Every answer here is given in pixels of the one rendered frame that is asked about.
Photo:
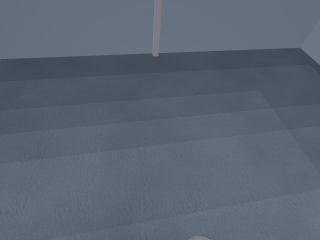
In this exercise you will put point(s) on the panel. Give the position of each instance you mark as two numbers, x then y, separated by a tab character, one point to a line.
156	27

